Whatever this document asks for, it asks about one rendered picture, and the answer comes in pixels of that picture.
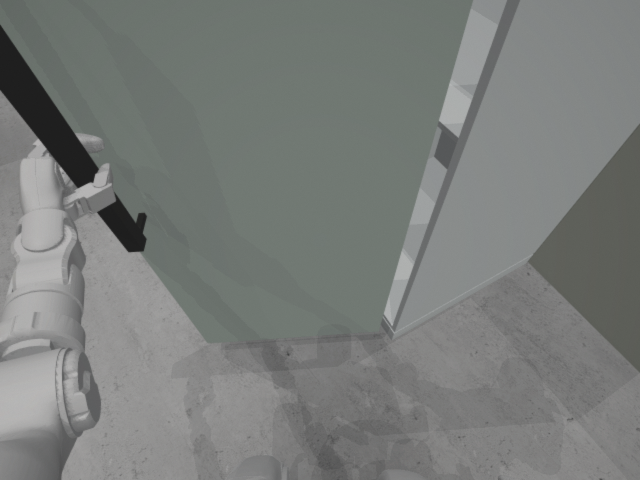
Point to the fridge door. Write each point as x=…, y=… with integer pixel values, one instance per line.
x=277, y=147

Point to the left robot upper arm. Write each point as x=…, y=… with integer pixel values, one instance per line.
x=47, y=400

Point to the robot left forearm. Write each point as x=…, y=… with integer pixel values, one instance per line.
x=44, y=303

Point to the robot left thigh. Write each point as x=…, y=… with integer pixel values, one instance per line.
x=261, y=467

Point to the left robot hand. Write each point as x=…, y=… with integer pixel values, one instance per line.
x=42, y=185

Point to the handle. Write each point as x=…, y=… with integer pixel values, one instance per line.
x=23, y=90

